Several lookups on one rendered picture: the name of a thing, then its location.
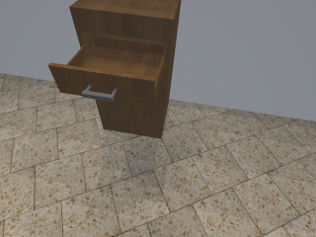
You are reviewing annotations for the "drawer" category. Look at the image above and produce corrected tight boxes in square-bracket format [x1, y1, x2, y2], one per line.
[48, 36, 167, 108]

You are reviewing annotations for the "handle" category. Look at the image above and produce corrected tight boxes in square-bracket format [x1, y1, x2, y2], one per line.
[81, 84, 118, 102]

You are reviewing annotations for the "cabinet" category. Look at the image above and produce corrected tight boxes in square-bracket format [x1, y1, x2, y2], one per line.
[69, 0, 182, 139]

